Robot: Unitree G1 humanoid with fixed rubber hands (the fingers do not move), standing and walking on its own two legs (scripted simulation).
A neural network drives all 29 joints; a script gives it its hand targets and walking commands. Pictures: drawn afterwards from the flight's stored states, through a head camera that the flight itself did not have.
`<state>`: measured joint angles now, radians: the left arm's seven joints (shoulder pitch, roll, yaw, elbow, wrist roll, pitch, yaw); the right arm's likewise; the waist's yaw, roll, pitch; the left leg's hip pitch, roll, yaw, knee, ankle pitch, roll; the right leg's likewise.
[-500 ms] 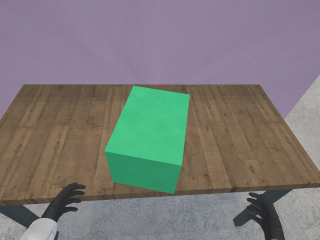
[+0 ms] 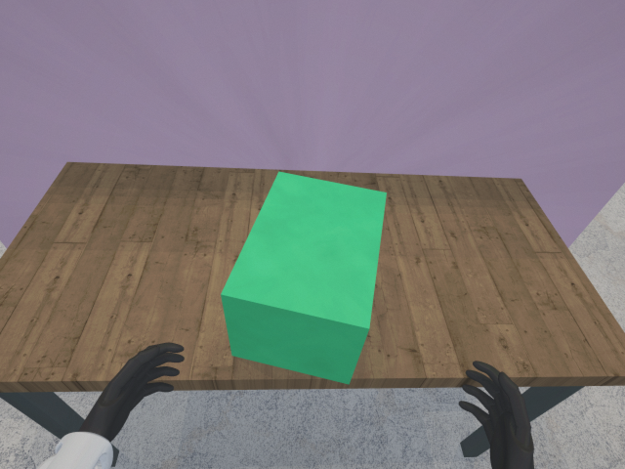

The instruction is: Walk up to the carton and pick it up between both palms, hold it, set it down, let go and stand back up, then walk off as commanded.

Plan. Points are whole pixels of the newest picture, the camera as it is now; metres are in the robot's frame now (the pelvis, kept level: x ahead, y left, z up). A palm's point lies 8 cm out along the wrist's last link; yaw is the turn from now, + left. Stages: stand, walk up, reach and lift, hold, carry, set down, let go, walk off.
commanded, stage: reach and lift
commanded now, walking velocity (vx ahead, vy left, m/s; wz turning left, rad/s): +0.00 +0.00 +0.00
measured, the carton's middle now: (311, 271) +0.42 +0.03 -0.02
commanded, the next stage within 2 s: none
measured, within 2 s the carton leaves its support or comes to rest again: neither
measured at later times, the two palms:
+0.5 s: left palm (145, 323) +0.26 +0.23 +0.05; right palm (479, 369) +0.24 -0.18 +0.04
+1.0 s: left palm (155, 274) +0.31 +0.23 +0.09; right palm (471, 313) +0.29 -0.16 +0.10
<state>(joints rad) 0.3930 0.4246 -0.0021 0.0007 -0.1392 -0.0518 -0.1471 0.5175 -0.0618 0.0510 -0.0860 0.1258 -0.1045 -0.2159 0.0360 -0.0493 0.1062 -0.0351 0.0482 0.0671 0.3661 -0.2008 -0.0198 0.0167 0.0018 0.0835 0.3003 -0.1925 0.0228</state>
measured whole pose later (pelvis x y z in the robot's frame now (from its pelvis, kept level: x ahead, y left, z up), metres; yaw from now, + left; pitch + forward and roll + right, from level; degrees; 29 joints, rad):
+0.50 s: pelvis +0.03 -0.01 +0.00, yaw +1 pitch -4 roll +0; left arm 0.15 0.42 0.00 -0.08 -0.19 0.18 -0.12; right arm 0.33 -0.06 0.05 -0.17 0.16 0.20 -0.25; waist 0.04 -0.05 0.10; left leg -0.04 0.05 0.05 0.36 -0.24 -0.02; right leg 0.01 0.00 0.06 0.30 -0.24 0.02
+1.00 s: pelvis +0.02 -0.01 +0.00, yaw +1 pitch -6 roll +0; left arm -0.18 0.42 0.00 0.09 -0.19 0.37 -0.13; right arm 0.02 -0.06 0.05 -0.13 0.19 0.28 -0.29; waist 0.03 -0.05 0.10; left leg -0.04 0.05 0.05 0.35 -0.21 -0.02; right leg 0.01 0.00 0.06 0.30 -0.21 0.02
